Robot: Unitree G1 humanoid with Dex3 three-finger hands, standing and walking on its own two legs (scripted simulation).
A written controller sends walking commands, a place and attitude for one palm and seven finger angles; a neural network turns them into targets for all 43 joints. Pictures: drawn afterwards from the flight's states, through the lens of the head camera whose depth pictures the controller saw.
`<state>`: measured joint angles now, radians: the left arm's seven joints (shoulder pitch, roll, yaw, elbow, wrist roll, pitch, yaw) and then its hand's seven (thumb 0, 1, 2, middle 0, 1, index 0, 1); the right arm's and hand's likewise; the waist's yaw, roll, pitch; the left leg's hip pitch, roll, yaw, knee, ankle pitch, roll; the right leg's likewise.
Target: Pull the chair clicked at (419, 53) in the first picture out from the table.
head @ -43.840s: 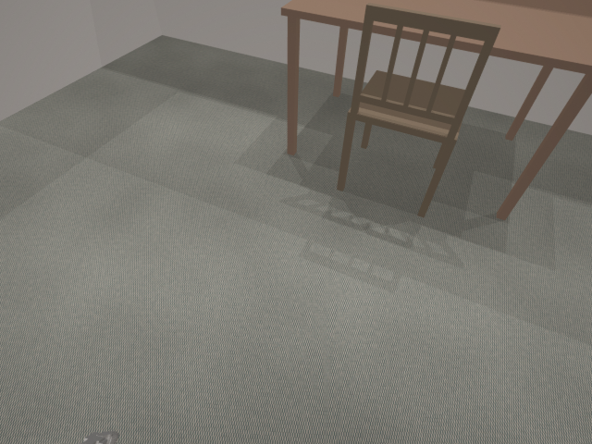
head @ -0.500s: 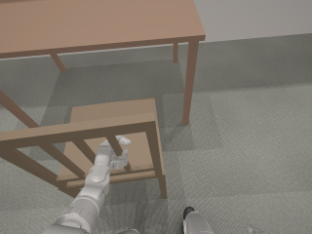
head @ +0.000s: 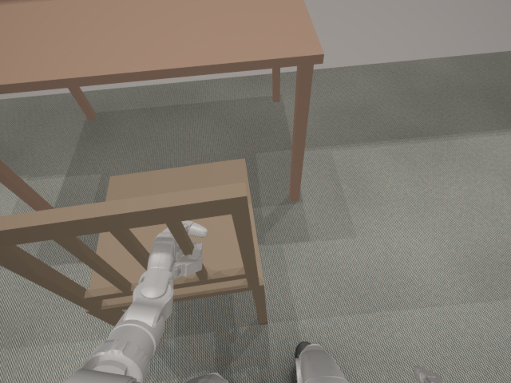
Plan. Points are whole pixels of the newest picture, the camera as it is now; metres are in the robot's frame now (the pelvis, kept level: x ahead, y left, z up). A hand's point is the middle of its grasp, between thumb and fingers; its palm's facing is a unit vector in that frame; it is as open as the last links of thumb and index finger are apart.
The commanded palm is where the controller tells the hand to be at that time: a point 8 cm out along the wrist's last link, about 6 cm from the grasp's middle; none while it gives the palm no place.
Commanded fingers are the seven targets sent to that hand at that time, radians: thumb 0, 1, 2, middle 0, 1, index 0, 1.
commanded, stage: step backward, pulling the chair out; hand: left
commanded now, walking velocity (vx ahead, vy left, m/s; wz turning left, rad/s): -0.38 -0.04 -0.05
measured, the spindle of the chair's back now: (144, 258) +0.34 +0.22 -0.08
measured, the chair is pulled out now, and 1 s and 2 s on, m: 0.38 0.44 0.61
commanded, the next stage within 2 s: stop walking, hand still on the chair in 1.84 s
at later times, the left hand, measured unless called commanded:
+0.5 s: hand (195, 263) +0.32 +0.12 -0.06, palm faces -0.04 -0.97 -0.23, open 5.1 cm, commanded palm +0.31 +0.17 -0.05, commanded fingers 0.00 0.90 0.90 -0.50 -1.45 -0.50 -1.45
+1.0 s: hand (190, 298) +0.26 +0.12 -0.05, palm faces -0.10 -0.97 -0.21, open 5.2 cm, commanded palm +0.26 +0.17 -0.05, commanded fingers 0.00 0.90 0.90 -0.50 -1.45 -0.50 -1.45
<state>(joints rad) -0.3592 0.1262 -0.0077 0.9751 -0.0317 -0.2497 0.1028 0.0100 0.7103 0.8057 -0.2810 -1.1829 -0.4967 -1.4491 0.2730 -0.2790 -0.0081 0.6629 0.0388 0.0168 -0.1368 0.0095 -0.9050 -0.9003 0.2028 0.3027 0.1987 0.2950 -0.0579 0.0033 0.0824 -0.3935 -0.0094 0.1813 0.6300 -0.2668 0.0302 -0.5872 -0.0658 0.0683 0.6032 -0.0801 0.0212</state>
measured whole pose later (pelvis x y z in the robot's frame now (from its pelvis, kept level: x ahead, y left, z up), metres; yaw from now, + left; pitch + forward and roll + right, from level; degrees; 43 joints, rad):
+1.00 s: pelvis -0.06 +0.01 +0.01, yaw -4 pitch +2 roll +2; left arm -0.28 0.16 -0.05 0.83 -0.02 -0.15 0.09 0.04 0.71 0.79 -0.26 -1.21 -0.50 -1.45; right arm 0.25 -0.24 0.00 0.65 0.01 0.05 -0.12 0.01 -0.91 -0.90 0.20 0.30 0.20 0.29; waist -0.03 -0.01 0.08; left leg -0.29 0.03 0.08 0.59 -0.33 -0.03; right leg -0.46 -0.06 -0.03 0.60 -0.17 0.00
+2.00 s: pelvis -0.23 +0.00 +0.01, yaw -4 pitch +0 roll +0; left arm -0.33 0.16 -0.01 0.93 -0.05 -0.14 0.08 0.06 0.71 0.79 -0.30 -1.20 -0.50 -1.45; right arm 0.20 -0.22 0.04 0.70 0.02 -0.01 -0.11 0.01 -0.90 -0.90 0.20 0.30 0.20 0.30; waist -0.04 0.04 0.12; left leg -0.34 0.04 -0.02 0.57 -0.24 -0.04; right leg -0.38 -0.01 -0.04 0.52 -0.14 -0.02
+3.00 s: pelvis -0.19 +0.01 +0.02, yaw -5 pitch -1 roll +1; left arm 0.10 0.12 -0.11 0.57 -0.03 -0.05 0.11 0.08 0.70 0.80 -0.28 -1.27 -0.50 -1.45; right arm 0.19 -0.23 0.03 0.64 0.04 0.00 -0.11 0.01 -0.90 -0.90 0.20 0.30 0.20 0.29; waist -0.03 0.02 0.00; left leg -0.20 0.03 0.01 0.43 -0.22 -0.03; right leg -0.27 -0.04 -0.05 0.44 -0.16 0.00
